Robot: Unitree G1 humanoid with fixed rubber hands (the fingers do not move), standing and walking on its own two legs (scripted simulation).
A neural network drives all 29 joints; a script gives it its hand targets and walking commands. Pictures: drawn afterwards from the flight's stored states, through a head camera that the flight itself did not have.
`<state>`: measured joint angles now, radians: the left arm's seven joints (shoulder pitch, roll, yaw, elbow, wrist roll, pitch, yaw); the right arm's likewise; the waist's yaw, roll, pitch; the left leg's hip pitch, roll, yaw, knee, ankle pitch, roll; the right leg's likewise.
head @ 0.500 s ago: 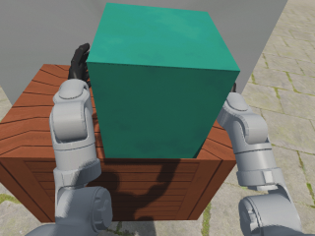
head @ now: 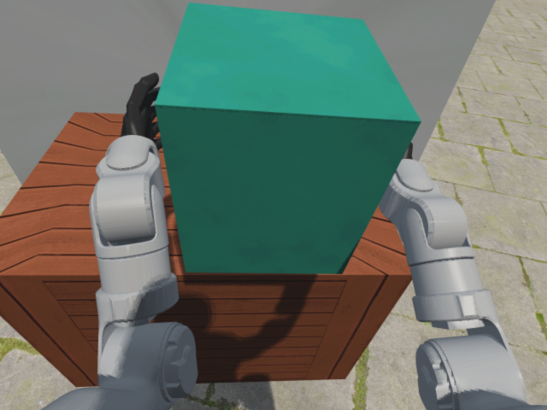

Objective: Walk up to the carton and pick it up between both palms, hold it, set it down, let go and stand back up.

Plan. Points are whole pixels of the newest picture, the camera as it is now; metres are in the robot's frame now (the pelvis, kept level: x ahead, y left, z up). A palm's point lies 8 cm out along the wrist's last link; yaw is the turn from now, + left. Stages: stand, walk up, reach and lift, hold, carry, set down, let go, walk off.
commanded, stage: hold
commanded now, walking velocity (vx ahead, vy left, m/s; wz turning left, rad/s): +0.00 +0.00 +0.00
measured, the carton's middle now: (271, 149) +0.39 +0.00 +0.21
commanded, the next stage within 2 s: none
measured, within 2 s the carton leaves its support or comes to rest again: neither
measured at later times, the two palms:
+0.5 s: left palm (134, 142) +0.36 +0.17 +0.24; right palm (387, 158) +0.36 -0.15 +0.22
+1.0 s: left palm (138, 145) +0.35 +0.16 +0.24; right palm (390, 163) +0.35 -0.15 +0.22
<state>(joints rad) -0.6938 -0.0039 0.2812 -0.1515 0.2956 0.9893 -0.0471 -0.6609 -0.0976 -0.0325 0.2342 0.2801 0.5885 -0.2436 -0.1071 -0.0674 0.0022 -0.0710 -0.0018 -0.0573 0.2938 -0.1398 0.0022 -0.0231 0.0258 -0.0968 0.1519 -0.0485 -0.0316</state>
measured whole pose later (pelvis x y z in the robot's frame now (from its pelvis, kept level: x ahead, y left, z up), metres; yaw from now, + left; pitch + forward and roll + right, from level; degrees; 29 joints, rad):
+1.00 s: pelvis +0.00 +0.00 +0.00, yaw +0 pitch -6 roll -1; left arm -0.68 -0.01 0.28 -0.16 0.31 0.99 -0.05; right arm -0.65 -0.09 -0.03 0.24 0.28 0.59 -0.24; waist -0.11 -0.08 0.01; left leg -0.06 0.00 -0.05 0.30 -0.14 0.00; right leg -0.01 0.02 -0.10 0.16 -0.06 -0.03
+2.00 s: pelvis +0.00 +0.00 +0.00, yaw +1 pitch -5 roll -1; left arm -0.69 0.00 0.28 -0.14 0.30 0.98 -0.06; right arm -0.66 -0.09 -0.04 0.24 0.27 0.59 -0.24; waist -0.11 -0.08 0.00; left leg -0.08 0.00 -0.06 0.30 -0.14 0.00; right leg -0.02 0.03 -0.11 0.16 -0.05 -0.03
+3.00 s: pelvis +0.00 +0.00 +0.00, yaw +1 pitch -6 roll -1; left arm -0.71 -0.01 0.29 -0.11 0.31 0.98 -0.06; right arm -0.68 -0.09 -0.05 0.27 0.26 0.59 -0.24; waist -0.10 -0.08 0.00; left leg -0.07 0.00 -0.05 0.30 -0.14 0.00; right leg -0.02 0.02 -0.10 0.17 -0.06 -0.03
